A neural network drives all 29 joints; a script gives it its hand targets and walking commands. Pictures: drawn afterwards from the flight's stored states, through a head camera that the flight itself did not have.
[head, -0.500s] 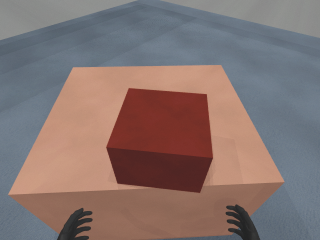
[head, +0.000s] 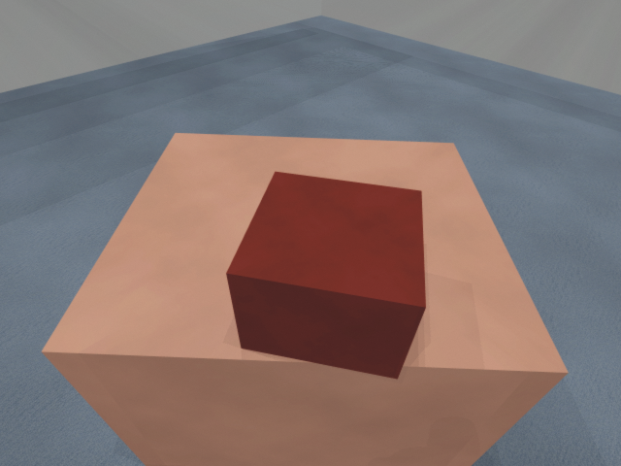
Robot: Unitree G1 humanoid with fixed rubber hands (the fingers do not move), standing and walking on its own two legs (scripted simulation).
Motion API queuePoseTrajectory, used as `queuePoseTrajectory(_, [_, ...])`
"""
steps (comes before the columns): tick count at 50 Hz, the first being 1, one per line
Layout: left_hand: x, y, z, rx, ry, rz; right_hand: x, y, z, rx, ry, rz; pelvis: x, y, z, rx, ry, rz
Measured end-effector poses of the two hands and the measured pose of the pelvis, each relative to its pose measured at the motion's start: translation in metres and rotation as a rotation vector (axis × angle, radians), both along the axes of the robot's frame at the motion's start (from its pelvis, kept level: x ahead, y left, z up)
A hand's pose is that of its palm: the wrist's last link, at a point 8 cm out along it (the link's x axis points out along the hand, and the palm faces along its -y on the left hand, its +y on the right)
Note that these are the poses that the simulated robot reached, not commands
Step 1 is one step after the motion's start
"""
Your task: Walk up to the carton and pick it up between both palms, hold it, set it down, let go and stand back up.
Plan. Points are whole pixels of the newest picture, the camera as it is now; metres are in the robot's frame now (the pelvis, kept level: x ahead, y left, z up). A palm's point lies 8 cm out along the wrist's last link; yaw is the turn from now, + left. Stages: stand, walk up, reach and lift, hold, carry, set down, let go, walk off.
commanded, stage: stand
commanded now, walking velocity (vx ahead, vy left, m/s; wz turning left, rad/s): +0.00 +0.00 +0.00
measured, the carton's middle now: (332, 268) +0.47 -0.05 -0.02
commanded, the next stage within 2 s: none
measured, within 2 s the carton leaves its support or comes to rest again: neither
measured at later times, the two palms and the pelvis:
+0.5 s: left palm out of the picture -0.03 +0.23 -0.13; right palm out of the picture +0.01 -0.25 -0.14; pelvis -0.01 -0.01 +0.00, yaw +2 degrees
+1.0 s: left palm out of the picture -0.04 +0.19 -0.14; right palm out of the picture -0.02 -0.24 -0.15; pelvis +0.00 -0.02 +0.00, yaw +2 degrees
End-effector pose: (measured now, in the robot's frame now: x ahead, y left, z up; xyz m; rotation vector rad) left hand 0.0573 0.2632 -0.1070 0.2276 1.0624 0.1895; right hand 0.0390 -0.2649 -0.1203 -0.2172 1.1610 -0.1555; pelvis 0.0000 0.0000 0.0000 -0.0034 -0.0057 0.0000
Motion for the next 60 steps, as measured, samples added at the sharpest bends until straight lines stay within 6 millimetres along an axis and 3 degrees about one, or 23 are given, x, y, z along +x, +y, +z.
queuePoseTrajectory(10, [-0.048, -0.006, -0.010, -0.021, 0.087, 0.077, -0.005, 0.015, -0.006, 0.030, 0.022, 0.008, -0.007, -0.002, 0.002, -0.002, 0.003, 0.017])
queuePoseTrajectory(26, [-0.092, -0.032, -0.025, -0.070, 0.225, 0.152, -0.031, 0.020, -0.016, 0.046, 0.122, -0.034, -0.009, -0.009, 0.003, -0.005, -0.007, 0.030])
queuePoseTrajectory(41, [-0.100, -0.058, -0.033, -0.111, 0.302, 0.170, -0.054, 0.028, -0.024, 0.072, 0.231, -0.052, -0.006, -0.018, 0.003, -0.006, -0.017, 0.035])
queuePoseTrajectory(60, [-0.094, -0.075, -0.037, -0.122, 0.339, 0.171, -0.051, 0.027, -0.027, 0.079, 0.272, -0.046, 0.000, -0.029, 0.002, -0.010, -0.023, 0.038])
